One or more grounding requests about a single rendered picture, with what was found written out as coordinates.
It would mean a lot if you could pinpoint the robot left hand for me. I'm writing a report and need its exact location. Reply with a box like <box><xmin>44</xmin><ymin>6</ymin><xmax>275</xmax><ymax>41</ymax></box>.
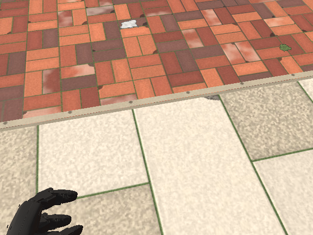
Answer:
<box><xmin>6</xmin><ymin>187</ymin><xmax>83</xmax><ymax>235</ymax></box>

